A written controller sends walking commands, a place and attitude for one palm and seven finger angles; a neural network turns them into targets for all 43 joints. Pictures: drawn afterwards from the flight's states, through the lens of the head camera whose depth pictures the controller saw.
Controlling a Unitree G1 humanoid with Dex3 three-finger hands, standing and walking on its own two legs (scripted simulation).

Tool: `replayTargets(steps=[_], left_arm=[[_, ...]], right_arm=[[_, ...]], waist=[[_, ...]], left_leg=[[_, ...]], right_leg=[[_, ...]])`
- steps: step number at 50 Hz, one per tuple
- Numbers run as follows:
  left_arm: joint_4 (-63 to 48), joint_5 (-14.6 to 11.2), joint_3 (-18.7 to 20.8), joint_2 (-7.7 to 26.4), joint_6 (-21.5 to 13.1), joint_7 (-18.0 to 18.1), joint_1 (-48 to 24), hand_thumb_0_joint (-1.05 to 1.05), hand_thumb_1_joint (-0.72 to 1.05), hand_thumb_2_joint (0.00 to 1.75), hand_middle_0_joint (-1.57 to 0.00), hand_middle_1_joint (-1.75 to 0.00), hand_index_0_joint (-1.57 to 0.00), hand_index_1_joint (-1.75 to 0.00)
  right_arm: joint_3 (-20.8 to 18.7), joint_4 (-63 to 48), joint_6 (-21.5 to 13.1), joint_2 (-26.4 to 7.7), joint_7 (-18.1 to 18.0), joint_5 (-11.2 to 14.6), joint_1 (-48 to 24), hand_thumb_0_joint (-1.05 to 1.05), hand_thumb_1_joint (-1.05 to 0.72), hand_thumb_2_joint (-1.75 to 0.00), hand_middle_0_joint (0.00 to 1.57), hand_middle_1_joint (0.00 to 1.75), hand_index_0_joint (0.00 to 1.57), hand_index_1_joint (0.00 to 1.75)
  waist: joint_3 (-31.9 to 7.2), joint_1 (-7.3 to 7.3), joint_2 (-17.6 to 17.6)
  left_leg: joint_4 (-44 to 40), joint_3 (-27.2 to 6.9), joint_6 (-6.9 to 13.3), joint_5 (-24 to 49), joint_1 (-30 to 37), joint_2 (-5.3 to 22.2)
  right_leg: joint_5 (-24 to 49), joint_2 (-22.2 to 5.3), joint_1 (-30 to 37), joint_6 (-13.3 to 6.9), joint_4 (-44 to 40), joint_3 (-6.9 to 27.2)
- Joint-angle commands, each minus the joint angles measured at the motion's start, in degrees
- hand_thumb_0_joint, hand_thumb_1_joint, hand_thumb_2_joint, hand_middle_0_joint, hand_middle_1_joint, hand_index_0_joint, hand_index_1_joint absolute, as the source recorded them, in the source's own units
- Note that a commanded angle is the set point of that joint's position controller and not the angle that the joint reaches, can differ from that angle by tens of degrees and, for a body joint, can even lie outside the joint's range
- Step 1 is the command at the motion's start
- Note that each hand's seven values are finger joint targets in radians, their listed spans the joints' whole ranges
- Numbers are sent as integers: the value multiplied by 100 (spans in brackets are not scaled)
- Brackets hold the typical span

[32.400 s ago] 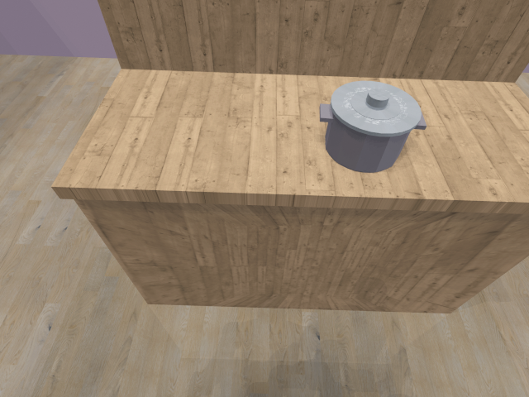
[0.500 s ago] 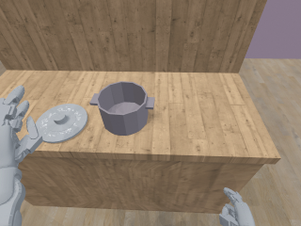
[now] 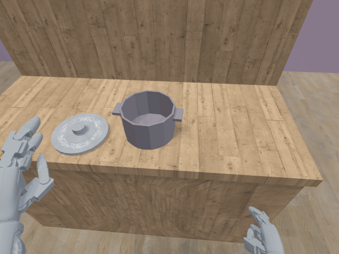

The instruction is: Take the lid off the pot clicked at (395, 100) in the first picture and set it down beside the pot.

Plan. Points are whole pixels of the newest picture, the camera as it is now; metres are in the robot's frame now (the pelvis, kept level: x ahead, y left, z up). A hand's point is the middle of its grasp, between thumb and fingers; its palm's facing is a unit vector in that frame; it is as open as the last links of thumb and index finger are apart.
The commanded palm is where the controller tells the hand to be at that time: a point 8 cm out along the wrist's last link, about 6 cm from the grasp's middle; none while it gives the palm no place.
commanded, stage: step back with the hand held close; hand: left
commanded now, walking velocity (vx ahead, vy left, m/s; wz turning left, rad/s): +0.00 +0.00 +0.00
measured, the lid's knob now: (78, 128) +0.46 +0.38 -0.01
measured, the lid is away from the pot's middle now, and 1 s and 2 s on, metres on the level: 0.24 0.24 0.24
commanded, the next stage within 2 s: stop stepping back and stand still in 1.30 s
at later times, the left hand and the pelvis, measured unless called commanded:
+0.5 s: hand (43, 195) +0.16 +0.25 +0.14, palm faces +0.23 -0.85 -0.48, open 7.4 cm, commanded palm +0.10 +0.30 +0.18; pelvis -0.04 +0.02 -0.01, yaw -1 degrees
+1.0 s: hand (0, 241) +0.08 +0.26 +0.16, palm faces +0.35 -0.85 -0.40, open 7.5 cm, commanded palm +0.02 +0.32 +0.18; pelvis -0.11 +0.03 -0.03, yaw +1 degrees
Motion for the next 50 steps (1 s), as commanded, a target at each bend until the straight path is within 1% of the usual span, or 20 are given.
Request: replayTargets(steps=[1,4,5,7,9,15,16,20,23,25,29,31,34,35,38,40,41,44,45,50], left_arm=[[-1217,12,599,881,-373,72,-464,0,90,90,-20,-30,-20,-30],[-1189,7,640,898,-360,77,-411,0,90,90,-20,-30,-20,-30],[-1694,-20,1513,1778,-646,137,-1415,0,90,90,-20,-30,-20,-30],[-1017,27,941,1021,-635,9,5,0,90,90,-20,-30,-20,-30],[-1170,63,757,906,-599,-77,273,0,90,90,-20,-30,-20,-30],[-1777,28,1048,1237,-592,29,614,0,90,90,-20,-30,-20,-30],[-1803,46,1007,1161,-589,50,745,0,90,90,-20,-30,-20,-30],[-2210,25,1194,1367,-582,163,894,0,90,90,-20,-30,-20,-30],[-2282,21,1161,1287,-628,205,1014,0,90,90,-20,-30,-20,-30],[-2326,20,1260,1337,-679,247,1157,0,90,90,-20,-30,-20,-30],[-2215,52,1194,1235,-825,309,1065,0,90,90,-20,-30,-20,-30],[-2200,65,1128,1169,-881,336,1056,0,90,90,-20,-30,-20,-30],[-2306,118,1078,1139,-992,379,780,0,90,90,-20,-30,-20,-30],[-2327,146,1194,1264,-1010,406,786,0,90,90,-20,-30,-20,-30],[-2319,175,1080,1107,-1072,417,641,0,90,90,-20,-30,-20,-30],[-2327,185,1255,1291,-1081,445,728,0,90,90,-20,-30,-20,-30],[-2350,164,1074,1101,-1090,431,721,0,90,90,-20,-30,-20,-30],[-2446,159,1101,1163,-1139,436,609,0,90,90,-20,-30,-20,-30],[-2442,175,1189,1284,-1139,452,589,0,90,90,-20,-30,-20,-30],[-2430,215,1210,1236,-1258,457,484,0,90,90,-20,-30,-20,-30]], right_arm=[[-225,-945,-332,-621,-50,26,-849,0,-90,-90,20,30,20,30],[-215,-937,-306,-613,-61,12,-850,0,-90,-90,20,30,20,30],[-105,-1297,-57,-719,-6,129,-756,0,-90,-90,20,30,20,30],[-209,-1094,137,-629,-5,81,-642,0,-90,-90,20,30,20,30],[-312,-1247,284,-670,19,89,-584,0,-90,-90,20,30,20,30],[-425,-1571,486,-672,-48,165,-537,0,-90,-90,20,30,20,30],[-433,-1597,527,-662,-51,178,-488,0,-90,-90,20,30,20,30],[-484,-1734,565,-684,-69,222,-492,0,-90,-90,20,30,20,30],[-511,-1774,542,-693,-63,243,-447,0,-90,-90,20,30,20,30],[-527,-1790,480,-714,-60,244,-432,0,-90,-90,20,30,20,30],[-531,-1762,358,-704,-90,251,-332,0,-90,-90,20,30,20,30],[-527,-1732,294,-707,-107,243,-249,0,-90,-90,20,30,20,30],[-517,-1702,161,-763,-140,213,-233,0,-90,-90,20,30,20,30],[-525,-1685,116,-782,-154,207,-247,0,-90,-90,20,30,20,30],[-506,-1670,33,-776,-167,214,-193,0,-90,-90,20,30,20,30],[-516,-1614,-5,-763,-162,190,-167,0,-90,-90,20,30,20,30],[-482,-1613,-2,-711,-148,194,-113,0,-90,-90,20,30,20,30],[-493,-1546,-33,-697,-135,154,-133,0,-90,-90,20,30,20,30],[-504,-1499,-27,-718,-138,129,-137,0,-90,-90,20,30,20,30],[-520,-1469,-56,-747,-130,116,-160,0,-90,-90,20,30,20,30]], waist=[[-425,-82,25],[-403,-49,26],[151,-185,425],[-196,-244,-401],[-572,-285,-562],[-1065,-263,-159],[-1106,-277,-114],[-1249,-255,86],[-1144,-292,192],[-1107,-304,316],[-747,-401,72],[-725,-447,11],[-578,-471,274],[-626,-458,438],[-602,-466,466],[-743,-450,341],[-722,-481,297],[-733,-499,49],[-747,-501,60],[-753,-508,419]], left_leg=[[-283,316,297,381,647,-242],[-287,311,298,462,638,-251],[-97,232,353,-134,112,-194],[299,100,409,126,-22,-166],[462,132,408,549,2,-105],[470,150,406,1692,-28,30],[470,130,413,1833,-42,83],[422,35,401,1810,-227,144],[330,-76,400,1189,-564,201],[173,-166,423,368,-874,223],[173,-234,428,-1325,-1500,160],[234,-268,428,-1716,-1539,145],[58,-466,472,-2274,-1894,251],[-64,-524,501,-2391,-1980,296],[-152,-646,551,-2769,-2381,385],[-18,-609,535,-2641,-2263,309],[113,-565,508,-2508,-2179,259],[413,-471,459,-2242,-2012,157],[413,-450,435,-2200,-1952,146],[1,-661,529,-2634,-2567,365]], right_leg=[[587,342,-878,-237,-433,-416],[675,335,-843,-239,-433,-417],[830,122,-1306,-220,-514,22],[1457,-113,-1388,-229,-331,126],[1968,-224,-1317,-194,-62,89],[2314,-151,-1232,-101,523,-109],[2236,-112,-1208,-92,607,-138],[1902,-43,-1162,-65,809,-187],[1408,-5,-1203,-68,888,-211],[1017,29,-1182,-80,920,-189],[262,-41,-1463,-136,792,-65],[-149,-59,-1659,-172,711,12],[-582,54,-1719,-159,851,-40],[-597,140,-1634,-147,936,-39],[-615,218,-1409,-118,1200,-108],[-557,194,-1469,-161,1136,-1],[-547,136,-1604,-196,1098,38],[-462,-30,-1878,-265,905,254],[-492,-21,-1958,-282,901,284],[-367,224,-1523,-205,1426,104]])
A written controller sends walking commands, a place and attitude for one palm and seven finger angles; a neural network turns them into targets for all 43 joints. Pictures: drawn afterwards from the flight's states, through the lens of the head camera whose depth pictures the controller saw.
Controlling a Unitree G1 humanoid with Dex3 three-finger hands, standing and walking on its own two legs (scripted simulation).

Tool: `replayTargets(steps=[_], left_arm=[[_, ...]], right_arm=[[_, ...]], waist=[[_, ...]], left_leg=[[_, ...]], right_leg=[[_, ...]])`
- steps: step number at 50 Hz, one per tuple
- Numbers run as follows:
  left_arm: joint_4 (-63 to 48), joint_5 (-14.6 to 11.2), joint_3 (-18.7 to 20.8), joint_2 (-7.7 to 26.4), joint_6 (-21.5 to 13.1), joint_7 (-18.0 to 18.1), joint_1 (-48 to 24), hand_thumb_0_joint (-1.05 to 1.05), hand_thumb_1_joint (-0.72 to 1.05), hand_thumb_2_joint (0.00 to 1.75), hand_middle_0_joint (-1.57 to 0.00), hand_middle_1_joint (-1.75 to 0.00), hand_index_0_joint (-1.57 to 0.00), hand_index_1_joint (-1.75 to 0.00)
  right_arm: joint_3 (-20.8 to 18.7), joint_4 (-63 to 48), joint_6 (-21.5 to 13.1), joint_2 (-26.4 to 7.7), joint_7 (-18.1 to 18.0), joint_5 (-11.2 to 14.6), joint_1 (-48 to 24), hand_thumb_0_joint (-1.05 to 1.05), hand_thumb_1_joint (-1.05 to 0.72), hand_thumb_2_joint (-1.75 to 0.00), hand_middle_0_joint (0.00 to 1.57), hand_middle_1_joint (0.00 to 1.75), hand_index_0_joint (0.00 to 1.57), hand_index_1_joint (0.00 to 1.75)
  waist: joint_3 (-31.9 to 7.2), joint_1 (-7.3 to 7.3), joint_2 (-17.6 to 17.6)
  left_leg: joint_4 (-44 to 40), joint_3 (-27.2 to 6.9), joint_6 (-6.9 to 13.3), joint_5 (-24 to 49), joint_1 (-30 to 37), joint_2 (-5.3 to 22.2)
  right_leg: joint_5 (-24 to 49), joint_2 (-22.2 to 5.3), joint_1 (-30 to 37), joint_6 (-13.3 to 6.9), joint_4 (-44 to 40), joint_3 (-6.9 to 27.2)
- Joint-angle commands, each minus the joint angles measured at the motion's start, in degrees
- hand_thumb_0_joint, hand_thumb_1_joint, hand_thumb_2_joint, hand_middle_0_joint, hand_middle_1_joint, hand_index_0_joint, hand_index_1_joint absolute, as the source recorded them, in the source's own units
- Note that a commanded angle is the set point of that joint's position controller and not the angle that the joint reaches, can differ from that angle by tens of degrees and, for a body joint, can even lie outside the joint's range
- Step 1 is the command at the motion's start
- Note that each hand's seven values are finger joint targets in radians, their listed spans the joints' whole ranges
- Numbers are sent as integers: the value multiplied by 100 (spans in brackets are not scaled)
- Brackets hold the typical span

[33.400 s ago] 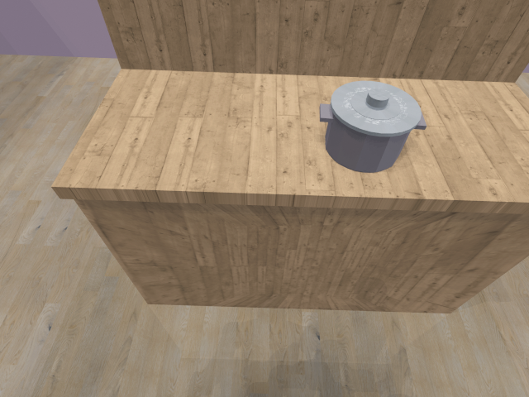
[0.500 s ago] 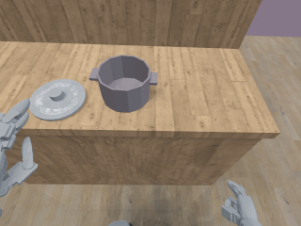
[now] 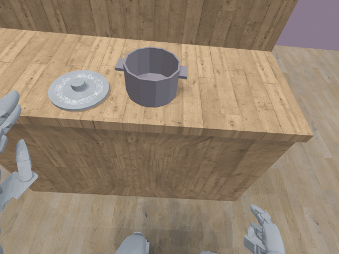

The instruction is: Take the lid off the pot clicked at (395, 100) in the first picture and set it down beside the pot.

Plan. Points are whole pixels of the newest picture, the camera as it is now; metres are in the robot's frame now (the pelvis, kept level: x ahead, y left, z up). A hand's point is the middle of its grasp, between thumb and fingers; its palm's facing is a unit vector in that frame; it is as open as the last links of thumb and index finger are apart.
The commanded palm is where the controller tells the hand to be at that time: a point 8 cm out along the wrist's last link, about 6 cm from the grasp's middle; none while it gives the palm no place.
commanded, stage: step back with the hand held close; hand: left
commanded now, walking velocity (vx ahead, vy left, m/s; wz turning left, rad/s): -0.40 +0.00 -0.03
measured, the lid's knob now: (78, 84) +0.57 +0.33 +0.02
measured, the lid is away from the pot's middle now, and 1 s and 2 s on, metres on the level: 0.24 0.24 0.24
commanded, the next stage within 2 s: stop stepping back and stand still in 0.30 s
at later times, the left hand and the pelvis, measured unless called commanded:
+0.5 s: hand out of the picture +0.09 +0.23 +0.18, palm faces +0.33 -0.85 -0.41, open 7.4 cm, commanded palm +0.00 +0.29 +0.20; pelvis -0.11 +0.00 -0.03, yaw +4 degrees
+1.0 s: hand out of the picture -0.13 +0.25 +0.20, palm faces +0.32 -0.86 -0.40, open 7.5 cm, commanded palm -0.17 +0.32 +0.20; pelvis -0.29 +0.03 +0.01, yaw +2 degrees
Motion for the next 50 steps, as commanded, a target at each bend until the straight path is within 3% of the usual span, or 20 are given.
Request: replayTargets(steps=[1,14,19,20,21,23,25,26,28,31,33,34,36,38,42,44,45,47,48,50], left_arm=[[-1170,8,685,721,-451,91,-14,0,90,90,-20,-30,-20,-30],[-1253,10,615,879,-553,104,-499,0,90,90,-20,-30,-20,-30],[-1778,-121,1073,1277,-525,90,-508,0,90,90,-20,-30,-20,-30],[4092,291,-1639,-599,623,-522,-929,0,90,90,-20,-30,-20,-30],[-3014,-325,1184,1774,-253,-68,-2286,0,90,90,-20,-30,-20,-30],[-735,-357,1337,1291,-302,74,553,0,90,90,-20,-30,-20,-30],[-1649,-274,1562,1761,-379,15,47,0,90,90,-20,-30,-20,-30],[-1720,-248,1451,1694,-353,-60,55,0,90,90,-20,-30,-20,-30],[-1455,-249,1168,1560,150,-186,-467,0,90,90,-20,-30,-20,-30],[-1240,-114,748,1186,232,-126,-1081,0,90,90,-20,-30,-20,-30],[-879,-61,546,917,99,-14,-1250,0,90,90,-20,-30,-20,-30],[-871,-51,460,816,8,40,-1488,0,90,90,-20,-30,-20,-30],[-267,111,529,999,-54,29,-1572,0,90,90,-20,-30,-20,-30],[-241,51,368,788,136,-84,-1073,0,90,90,-20,-30,-20,-30],[-1134,-49,202,801,325,-46,82,0,90,90,-20,-30,-20,-30],[-1572,33,420,1085,409,-145,125,0,90,90,-20,-30,-20,-30],[-1510,47,604,1292,429,-134,103,0,90,90,-20,-30,-20,-30],[-1307,-94,992,1686,308,-46,-802,0,90,90,-20,-30,-20,-30],[-552,-149,648,1006,408,-68,-864,0,90,90,-20,-30,-20,-30],[-326,-127,443,882,385,-91,-1220,0,90,90,-20,-30,-20,-30]], right_arm=[[-383,-844,-302,-841,-67,16,-376,0,-90,-90,20,30,20,30],[-411,-610,-57,-804,28,-74,-239,0,-90,-90,20,30,20,30],[-500,-714,-274,-763,82,-148,-393,0,-90,-90,20,30,20,30],[-902,920,-410,-1955,242,-393,-65,0,-90,-90,20,30,20,30],[-739,-897,-346,-592,344,165,-708,0,-90,-90,20,30,20,30],[-482,-778,-219,-667,359,119,-510,0,-90,-90,20,30,20,30],[-420,-878,-173,-519,277,109,-599,0,-90,-90,20,30,20,30],[-384,-832,-91,-415,238,121,-386,0,-90,-90,20,30,20,30],[-295,-539,75,-453,272,143,-582,0,-90,-90,20,30,20,30],[-170,-553,53,-589,101,69,-688,0,-90,-90,20,30,20,30],[-84,-426,-242,-675,27,101,-392,0,-90,-90,20,30,20,30],[-109,-470,-421,-837,0,85,-249,0,-90,-90,20,30,20,30],[-210,-391,-642,-784,73,106,-113,0,-90,-90,20,30,20,30],[-260,-527,-573,-752,264,165,-510,0,-90,-90,20,30,20,30],[-125,-787,-375,-501,308,66,-716,0,-90,-90,20,30,20,30],[-150,-803,-247,-417,283,64,-526,0,-90,-90,20,30,20,30],[-217,-698,-173,-497,245,106,-359,0,-90,-90,20,30,20,30],[14,-734,-318,-405,153,16,-536,0,-90,-90,20,30,20,30],[-171,-635,-233,-451,113,123,-386,0,-90,-90,20,30,20,30],[-239,-620,-138,-610,35,169,-566,0,-90,-90,20,30,20,30]], waist=[[-1019,-84,791],[-970,-227,-109],[-1489,-65,2037],[-1291,-1077,1624],[-2115,260,724],[-1079,170,1985],[-922,193,1451],[-762,92,-765],[-814,-180,-1777],[-49,-262,-870],[-192,-215,883],[-333,-187,2333],[-548,-140,1899],[-813,-11,710],[-1202,137,1629],[-1231,219,-256],[-1000,55,-1578],[-888,-180,-430],[-664,-132,-1053],[194,-190,-604]], left_leg=[[-1631,-600,259,-2660,-395,502],[77,-452,-7,-2313,894,22],[-2973,-1476,381,-3061,-1553,1441],[-1167,-1157,-46,1403,-729,966],[-2082,-465,215,-1869,295,1338],[-2393,-289,154,-3609,-1204,1050],[-475,728,-374,-3195,-869,167],[2723,1046,-562,-2558,191,-603],[5083,-464,-254,-1348,307,-185],[2022,-485,-21,-1807,1572,362],[-1214,-236,170,-2128,1684,215],[-2370,-1174,405,-3414,1259,799],[-3317,-2338,670,-4412,-174,1640],[-3030,-1525,614,-3885,-230,1394],[-2680,13,11,-3150,-138,978],[611,1441,-288,-1527,-94,23],[2931,1039,-119,-1724,-244,-336],[4380,395,-93,-1412,-703,48],[3458,-64,-98,-1570,-1035,247],[2251,-152,-62,-1530,-309,491]], right_leg=[[-465,243,832,-361,53,-8],[-2553,-394,-1569,-753,-901,593],[-2114,1052,973,-312,3657,-501],[-1779,486,-236,-129,4176,493],[-2112,1066,194,-122,4029,-55],[-2562,829,505,-583,2825,-823],[-2482,96,564,-979,130,-180],[-2698,-1133,-1434,-1371,-1693,1500],[-3632,-1755,-2781,-1451,-2287,2846],[-3200,-1257,-3161,-947,-1406,1346],[-2602,-564,-1937,-689,115,737],[-2299,347,-1453,-456,1650,-93],[-1678,575,-885,-296,4172,-197],[-1447,435,-421,-324,4003,-364],[-2037,650,1679,-651,848,-1171],[-1379,-91,1790,-1006,-1535,-290],[-382,-1039,618,-1466,-2140,1049],[-650,-1681,-201,-1725,-1838,1630],[-3169,-1714,-347,-1627,-2299,2415],[-3434,-1723,-1316,-1645,-2246,2448]])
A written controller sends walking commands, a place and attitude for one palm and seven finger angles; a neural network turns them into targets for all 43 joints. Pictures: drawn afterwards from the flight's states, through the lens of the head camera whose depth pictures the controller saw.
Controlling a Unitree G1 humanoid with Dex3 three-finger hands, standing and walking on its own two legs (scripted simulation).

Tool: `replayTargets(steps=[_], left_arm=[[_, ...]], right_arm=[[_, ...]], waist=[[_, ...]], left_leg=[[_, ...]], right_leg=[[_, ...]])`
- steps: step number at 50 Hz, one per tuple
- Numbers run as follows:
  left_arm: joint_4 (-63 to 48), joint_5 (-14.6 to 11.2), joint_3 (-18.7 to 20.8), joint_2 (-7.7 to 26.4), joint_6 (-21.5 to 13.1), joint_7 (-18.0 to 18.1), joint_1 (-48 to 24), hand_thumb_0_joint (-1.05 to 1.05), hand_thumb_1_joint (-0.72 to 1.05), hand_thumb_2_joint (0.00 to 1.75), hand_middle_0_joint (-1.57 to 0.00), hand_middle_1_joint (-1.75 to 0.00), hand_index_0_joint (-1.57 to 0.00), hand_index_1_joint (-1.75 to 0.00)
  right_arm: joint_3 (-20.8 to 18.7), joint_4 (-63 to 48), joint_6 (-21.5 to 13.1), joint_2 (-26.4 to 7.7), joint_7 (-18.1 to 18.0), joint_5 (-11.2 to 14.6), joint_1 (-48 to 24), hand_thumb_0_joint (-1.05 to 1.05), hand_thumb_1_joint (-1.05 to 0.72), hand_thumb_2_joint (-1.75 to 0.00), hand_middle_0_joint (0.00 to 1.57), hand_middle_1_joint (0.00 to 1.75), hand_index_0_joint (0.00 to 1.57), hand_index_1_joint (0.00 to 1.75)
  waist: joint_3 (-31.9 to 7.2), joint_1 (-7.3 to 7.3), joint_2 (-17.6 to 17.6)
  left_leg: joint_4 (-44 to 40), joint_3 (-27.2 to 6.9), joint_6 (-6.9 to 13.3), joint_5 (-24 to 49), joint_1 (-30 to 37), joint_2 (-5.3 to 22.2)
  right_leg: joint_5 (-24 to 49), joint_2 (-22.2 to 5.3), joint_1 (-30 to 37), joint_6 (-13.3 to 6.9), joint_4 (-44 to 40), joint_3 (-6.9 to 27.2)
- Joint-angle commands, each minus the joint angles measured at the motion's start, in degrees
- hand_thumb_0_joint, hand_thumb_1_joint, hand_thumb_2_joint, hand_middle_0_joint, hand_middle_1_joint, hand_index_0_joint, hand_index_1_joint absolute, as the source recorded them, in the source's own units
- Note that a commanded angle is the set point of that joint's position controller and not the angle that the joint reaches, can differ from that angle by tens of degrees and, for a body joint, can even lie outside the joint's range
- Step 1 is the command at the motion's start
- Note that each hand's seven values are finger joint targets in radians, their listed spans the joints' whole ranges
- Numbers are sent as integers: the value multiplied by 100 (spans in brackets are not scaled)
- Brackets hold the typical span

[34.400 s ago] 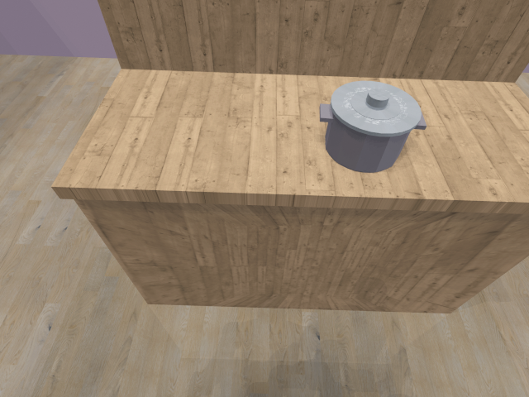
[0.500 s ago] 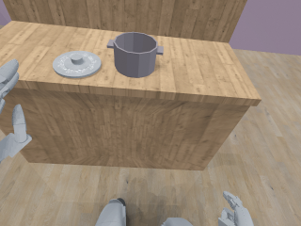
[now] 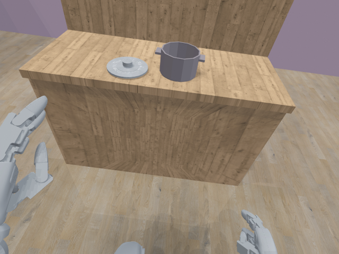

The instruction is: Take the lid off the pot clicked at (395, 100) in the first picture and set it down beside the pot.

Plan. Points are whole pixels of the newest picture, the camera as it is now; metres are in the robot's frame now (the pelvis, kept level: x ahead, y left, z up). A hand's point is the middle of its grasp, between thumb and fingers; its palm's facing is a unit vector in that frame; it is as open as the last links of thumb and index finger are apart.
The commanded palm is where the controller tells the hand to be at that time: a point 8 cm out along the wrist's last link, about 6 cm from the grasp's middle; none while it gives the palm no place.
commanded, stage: stop stepping back and stand still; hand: left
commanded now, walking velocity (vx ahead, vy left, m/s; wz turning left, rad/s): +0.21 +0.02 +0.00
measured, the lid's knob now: (127, 62) +0.87 +0.27 +0.01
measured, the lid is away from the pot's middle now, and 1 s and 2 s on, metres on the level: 0.24 0.24 0.24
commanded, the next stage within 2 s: let the arm hang, fingers relaxed in 0.50 s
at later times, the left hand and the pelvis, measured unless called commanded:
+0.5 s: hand out of the picture +0.02 +0.20 -0.17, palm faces -0.09 -0.98 -0.16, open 7.4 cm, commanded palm none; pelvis -0.06 +0.03 -0.01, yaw +0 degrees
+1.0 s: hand out of the picture +0.12 +0.23 -0.16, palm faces -0.08 -0.97 -0.21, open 7.4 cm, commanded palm none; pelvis +0.01 +0.05 +0.02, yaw -1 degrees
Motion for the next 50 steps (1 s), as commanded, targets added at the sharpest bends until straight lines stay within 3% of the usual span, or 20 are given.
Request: replayTargets(steps=[1,4,6,8,9,10,12,18,19,20,22,25,28,29,30,31,36,43,47,50], left_arm=[[12,-66,750,544,-236,267,-1290,0,90,90,-20,-30,-20,-30],[-187,-10,626,403,-418,419,-1025,0,90,90,-20,-30,-20,-30],[-896,20,570,465,-544,423,-1073,0,90,90,-20,-30,-20,-30],[-657,52,775,637,-534,328,-699,0,90,90,-20,-30,-20,-30],[-645,42,791,562,-483,319,-281,0,90,90,-20,-30,-20,-30],[4259,665,-1171,-1002,407,-305,-1355,0,90,90,-20,-30,-20,-30],[4816,600,-1103,-735,993,-628,-1585,0,90,90,-20,-30,-20,-30],[7189,433,-1337,-436,1077,-799,-1599,0,90,90,-20,-30,-20,-30],[7598,456,-1316,-189,1070,-728,-1290,0,90,90,-20,-30,-20,-30],[7829,475,-1283,271,1023,-596,-1311,0,90,90,-20,-30,-20,-30],[8004,502,-1337,361,892,-482,-2267,0,90,90,-20,-30,-20,-30],[8533,545,-1370,-156,824,-377,-2927,0,90,90,-20,-30,-20,-30],[8944,493,-1410,-463,916,-437,-2911,0,90,90,-20,-30,-20,-30],[8986,392,-1533,-996,984,-531,-2526,0,90,90,-20,-30,-20,-30],[8906,419,-1573,-934,954,-556,-2606,0,90,90,-20,-30,-20,-30],[9052,357,-1549,-952,913,-620,-2505,0,90,90,-20,-30,-20,-30],[9672,383,-1683,-1066,984,-624,-2294,0,90,90,-20,-30,-20,-30],[9864,324,-1732,-1107,945,-472,-2499,0,90,90,-20,-30,-20,-30],[9999,360,-1663,-924,908,-363,-2365,0,90,90,-20,-30,-20,-30],[10037,348,-1613,-1060,852,-295,-2461,0,90,90,-20,-30,-20,-30]], right_arm=[[-305,-760,-170,-683,-271,83,-681,0,-90,-90,20,30,20,30],[-218,-789,-435,-649,-408,101,-437,0,-90,-90,20,30,20,30],[-297,-999,-529,-899,-339,88,-416,0,-90,-90,20,30,20,30],[-353,-797,-688,-850,-144,36,-505,0,-90,-90,20,30,20,30],[-355,-774,-692,-838,-53,51,-534,0,-90,-90,20,30,20,30],[-768,388,-921,-1388,310,-145,-279,0,-90,-90,20,30,20,30],[-784,89,5,-1406,238,-241,381,0,-90,-90,20,30,20,30],[-770,531,379,-1696,296,-384,-9,0,-90,-90,20,30,20,30],[-713,626,451,-1415,296,-331,79,0,-90,-90,20,30,20,30],[-652,561,467,-973,313,-192,54,0,-90,-90,20,30,20,30],[-708,531,518,-999,348,-211,212,0,-90,-90,20,30,20,30],[-785,914,551,-1071,358,-151,636,0,-90,-90,20,30,20,30],[-675,1603,458,-776,289,-184,2126,0,-90,-90,20,30,20,30],[-740,1737,379,-1226,218,-288,2543,0,-90,-90,20,30,20,30],[-769,1669,380,-1504,115,-254,2441,0,-90,-90,20,30,20,30],[-795,1527,408,-1604,93,-283,1927,0,-90,-90,20,30,20,30],[-479,1941,210,-736,34,-181,1470,0,-90,-90,20,30,20,30],[-466,2337,313,-522,24,-128,1703,0,-90,-90,20,30,20,30],[-439,2394,246,-200,81,-103,1572,0,-90,-90,20,30,20,30],[-573,2458,265,-381,34,-78,1434,0,-90,-90,20,30,20,30]], waist=[[738,-305,-10],[-277,-339,637],[8,-346,2057],[672,-392,1531],[703,-320,1408],[523,-982,1299],[55,-672,-47],[143,-3,750],[190,157,-209],[426,145,-1438],[237,-466,206],[854,-779,-1128],[430,-1154,887],[456,-1070,3136],[559,-925,2674],[282,-693,1272],[334,-316,1229],[196,-344,640],[361,-285,908],[-91,-364,-282]], left_leg=[[-1403,-242,108,-441,994,281],[-4443,438,245,-86,2761,-151],[-5270,-2037,875,-155,3563,1535],[-5987,-3038,1291,-2045,1712,1986],[-5991,-2613,1221,-2007,1326,1852],[-4940,-2254,930,-332,1372,1824],[-4638,-1887,913,-510,1043,1522],[-4610,-940,390,-1694,-101,747],[-3316,-334,193,-1576,-397,65],[-1717,336,-35,-986,-1122,-538],[266,-197,18,-175,-443,-192],[-213,-657,116,-232,466,342],[-3549,-344,187,-110,3230,65],[-5116,-2447,598,-1336,3534,1232],[-5603,-3692,1007,-1527,3033,1850],[-5815,-3898,1202,-2201,2257,1872],[-5344,-1358,721,773,2248,775],[-4771,-915,508,1776,2136,552],[-4612,-802,364,2465,2460,311],[-4116,-565,337,3716,3012,322]], right_leg=[[-2796,-1926,-1787,-766,-2179,2546],[-1647,-969,-631,-227,-713,1161],[-1355,44,-2063,400,1844,20],[-805,-359,-2227,378,3155,803],[-586,-448,-1958,358,3197,745],[-400,-860,-2388,517,3102,977],[-993,-554,-1703,420,2905,753],[-882,-120,990,363,41,99],[-1361,-253,1402,111,-935,616],[-2587,-1490,1248,-521,-2023,2640],[-2084,-2009,212,-956,-2326,3301],[-2247,-1847,-1146,-695,-2404,2532],[-1960,-990,-2037,-225,-460,1367],[-1958,25,-2870,208,1857,326],[-1712,-93,-2989,295,2638,474],[-1168,-268,-2333,221,2991,767],[-319,-497,-1376,472,1791,463],[497,-349,722,409,-1184,496],[1158,-768,601,154,-919,703],[2260,-669,875,195,-775,713]])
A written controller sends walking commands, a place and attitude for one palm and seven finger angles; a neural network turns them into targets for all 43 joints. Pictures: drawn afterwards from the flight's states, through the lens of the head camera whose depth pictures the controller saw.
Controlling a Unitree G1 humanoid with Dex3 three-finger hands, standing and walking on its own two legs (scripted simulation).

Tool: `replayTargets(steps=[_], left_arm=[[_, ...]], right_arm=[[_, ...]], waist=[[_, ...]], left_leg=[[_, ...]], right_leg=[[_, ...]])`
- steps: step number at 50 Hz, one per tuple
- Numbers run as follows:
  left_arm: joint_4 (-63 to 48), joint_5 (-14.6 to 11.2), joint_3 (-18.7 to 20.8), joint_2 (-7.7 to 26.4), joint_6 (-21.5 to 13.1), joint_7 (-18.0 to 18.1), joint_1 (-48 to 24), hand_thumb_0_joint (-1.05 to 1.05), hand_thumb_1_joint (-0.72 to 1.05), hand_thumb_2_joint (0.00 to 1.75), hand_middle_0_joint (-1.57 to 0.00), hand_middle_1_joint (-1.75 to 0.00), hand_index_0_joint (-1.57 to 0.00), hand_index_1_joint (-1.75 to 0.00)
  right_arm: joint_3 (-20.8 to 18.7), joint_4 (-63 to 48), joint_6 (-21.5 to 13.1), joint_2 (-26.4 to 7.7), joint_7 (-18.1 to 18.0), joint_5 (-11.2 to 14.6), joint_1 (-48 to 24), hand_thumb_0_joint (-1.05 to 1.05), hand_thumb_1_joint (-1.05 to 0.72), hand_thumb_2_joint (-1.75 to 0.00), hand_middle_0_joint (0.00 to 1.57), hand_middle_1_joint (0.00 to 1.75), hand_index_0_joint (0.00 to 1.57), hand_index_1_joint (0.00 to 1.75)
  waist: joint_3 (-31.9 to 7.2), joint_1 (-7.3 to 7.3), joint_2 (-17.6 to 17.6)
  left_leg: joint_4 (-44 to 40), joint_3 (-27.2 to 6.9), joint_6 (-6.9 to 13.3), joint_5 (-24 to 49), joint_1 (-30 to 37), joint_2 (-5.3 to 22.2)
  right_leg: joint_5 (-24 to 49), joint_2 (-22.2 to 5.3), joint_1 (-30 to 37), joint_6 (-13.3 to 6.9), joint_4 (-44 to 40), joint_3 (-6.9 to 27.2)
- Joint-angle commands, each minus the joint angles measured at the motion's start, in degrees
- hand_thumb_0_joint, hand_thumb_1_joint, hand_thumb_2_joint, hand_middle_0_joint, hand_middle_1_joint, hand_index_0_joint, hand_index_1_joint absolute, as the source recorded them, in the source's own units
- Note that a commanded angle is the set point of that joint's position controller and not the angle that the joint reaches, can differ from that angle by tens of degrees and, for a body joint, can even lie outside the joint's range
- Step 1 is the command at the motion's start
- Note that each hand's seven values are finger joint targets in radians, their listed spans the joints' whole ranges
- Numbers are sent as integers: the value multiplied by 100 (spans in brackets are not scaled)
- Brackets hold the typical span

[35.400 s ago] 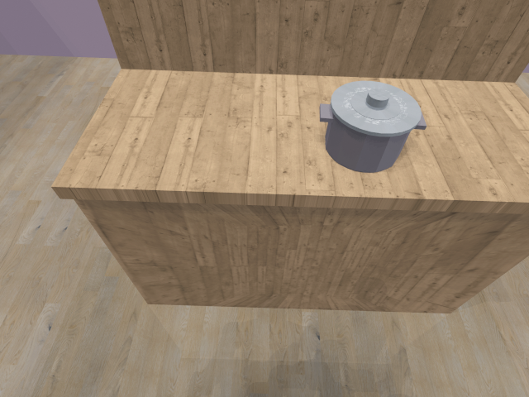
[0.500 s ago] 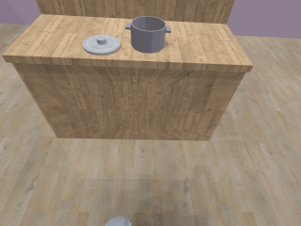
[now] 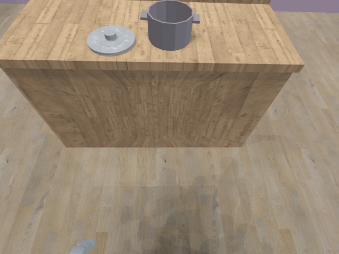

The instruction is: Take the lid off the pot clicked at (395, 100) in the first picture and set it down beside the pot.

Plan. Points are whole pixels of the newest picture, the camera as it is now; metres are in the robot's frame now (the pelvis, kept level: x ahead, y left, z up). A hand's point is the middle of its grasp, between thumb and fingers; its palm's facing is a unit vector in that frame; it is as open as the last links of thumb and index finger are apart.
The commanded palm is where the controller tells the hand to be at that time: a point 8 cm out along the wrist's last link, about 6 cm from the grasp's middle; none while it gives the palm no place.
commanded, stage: let the arm hang, fingers relaxed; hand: left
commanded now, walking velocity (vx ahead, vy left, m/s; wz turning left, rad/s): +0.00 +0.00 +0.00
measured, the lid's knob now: (110, 34) +0.86 +0.24 -0.01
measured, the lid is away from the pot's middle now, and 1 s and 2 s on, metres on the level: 0.24 0.24 0.24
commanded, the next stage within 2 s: look to check the result in 0.70 s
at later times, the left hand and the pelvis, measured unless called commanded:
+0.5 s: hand out of the picture +0.09 +0.15 -0.18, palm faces -0.01 -0.97 -0.23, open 7.3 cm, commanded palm none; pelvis +0.05 -0.03 +0.00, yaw -2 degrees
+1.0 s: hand out of the picture +0.08 +0.15 -0.18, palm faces -0.01 -0.98 -0.22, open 7.3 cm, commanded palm none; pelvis +0.04 -0.03 +0.00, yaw -2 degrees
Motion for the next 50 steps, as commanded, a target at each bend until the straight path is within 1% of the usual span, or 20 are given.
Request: replayTargets(steps=[1,3,4,6,10,13,15,19,24,26,28,30,34,35,36,39,43,45,48,50], left_arm=[[-117,11,168,370,-93,86,568,0,90,90,-20,-30,-20,-30],[-152,14,203,374,-77,102,493,0,90,90,-20,-30,-20,-30],[-145,18,220,346,-74,107,513,0,90,90,-20,-30,-20,-30],[-154,32,250,344,-73,108,486,0,90,90,-20,-30,-20,-30],[-128,56,277,345,-68,101,541,0,90,90,-20,-30,-20,-30],[-100,51,290,349,-97,98,605,0,90,90,-20,-30,-20,-30],[-76,58,282,360,-99,102,686,0,90,90,-20,-30,-20,-30],[-12,42,291,350,-133,111,878,0,90,90,-20,-30,-20,-30],[22,37,277,341,-119,133,1016,0,90,90,-20,-30,-20,-30],[46,41,271,350,-108,135,1050,0,90,90,-20,-30,-20,-30],[71,37,266,346,-113,143,1113,0,90,90,-20,-30,-20,-30],[86,44,257,358,-110,155,1150,0,90,90,-20,-30,-20,-30],[118,31,259,333,-125,154,1218,0,90,90,-20,-30,-20,-30],[113,38,249,329,-114,161,1170,0,90,90,-20,-30,-20,-30],[125,29,245,308,-112,150,1188,0,90,90,-20,-30,-20,-30],[156,23,244,291,-122,147,1198,0,90,90,-20,-30,-20,-30],[173,25,233,248,-108,132,1121,0,90,90,-20,-30,-20,-30],[198,32,225,253,-102,129,1131,0,90,90,-20,-30,-20,-30],[206,15,216,231,-108,124,1113,0,90,90,-20,-30,-20,-30],[210,24,217,254,-104,132,1081,0,90,90,-20,-30,-20,-30]], right_arm=[[-298,-32,-69,-930,-93,66,561,0,-90,-90,20,30,20,30],[-291,63,-43,-867,-105,51,554,0,-90,-90,20,30,20,30],[-298,84,-34,-869,-112,40,533,0,-90,-90,20,30,20,30],[-304,85,-17,-871,-117,38,497,0,-90,-90,20,30,20,30],[-307,48,11,-877,-97,33,305,0,-90,-90,20,30,20,30],[-309,25,23,-919,-92,24,219,0,-90,-90,20,30,20,30],[-305,31,36,-913,-88,36,140,0,-90,-90,20,30,20,30],[-304,45,29,-959,-116,40,142,0,-90,-90,20,30,20,30],[-316,46,55,-992,-140,51,143,0,-90,-90,20,30,20,30],[-314,54,75,-976,-141,60,131,0,-90,-90,20,30,20,30],[-313,48,79,-994,-145,62,97,0,-90,-90,20,30,20,30],[-311,58,94,-972,-140,75,86,0,-90,-90,20,30,20,30],[-306,95,85,-950,-147,69,66,0,-90,-90,20,30,20,30],[-307,113,93,-929,-144,75,101,0,-90,-90,20,30,20,30],[-301,138,91,-929,-140,69,83,0,-90,-90,20,30,20,30],[-285,177,69,-917,-150,61,111,0,-90,-90,20,30,20,30],[-272,216,58,-904,-153,47,197,0,-90,-90,20,30,20,30],[-265,223,63,-882,-145,56,179,0,-90,-90,20,30,20,30],[-266,240,55,-893,-146,42,185,0,-90,-90,20,30,20,30],[-259,258,59,-859,-140,55,221,0,-90,-90,20,30,20,30]], waist=[[-917,150,-165],[-837,127,188],[-879,131,191],[-752,121,317],[-530,156,159],[-517,141,-51],[-405,151,43],[-730,142,138],[-692,126,165],[-593,128,208],[-596,134,11],[-520,136,-12],[-561,149,64],[-446,125,59],[-424,151,53],[-479,163,189],[-399,154,321],[-310,173,281],[-339,176,134],[-250,177,184]], left_leg=[[-109,-666,-64,3010,857,901],[-89,-627,-81,3284,984,908],[-70,-620,-74,3302,1078,926],[-56,-592,-87,3309,1092,930],[-95,-544,-115,2449,952,874],[-79,-454,-168,1959,842,825],[-77,-435,-167,1804,871,814],[74,-338,-191,2293,1111,856],[123,-309,-200,2548,1254,922],[111,-305,-195,2488,1247,931],[143,-294,-212,2431,1193,917],[112,-299,-221,2142,1102,890],[72,-273,-239,2118,1132,898],[-1,-318,-237,2014,1089,903],[-63,-318,-225,1910,1095,922],[-84,-336,-215,2153,1164,931],[-239,-399,-191,2211,1183,974],[-281,-410,-181,2029,1145,958],[-323,-424,-188,1989,1111,949],[-364,-437,-187,1904,1048,939]], right_leg=[[2342,-277,518,-397,69,96],[2294,-264,486,-402,144,59],[2222,-240,477,-408,139,59],[2215,-231,425,-434,139,81],[2049,-260,415,-488,-55,213],[2412,-353,568,-553,-178,411],[2391,-352,464,-554,-236,460],[3128,-385,666,-561,-179,487],[3242,-329,572,-550,-158,466],[3120,-315,499,-537,-202,471],[3324,-323,587,-528,-223,497],[3246,-334,601,-513,-291,537],[3363,-362,662,-491,-363,568],[3077,-315,577,-497,-375,545],[2883,-318,529,-487,-445,551],[2910,-306,574,-483,-443,515],[2393,-230,463,-481,-452,415],[2180,-220,415,-460,-514,395],[2252,-241,465,-461,-532,409],[2115,-237,447,-451,-546,375]])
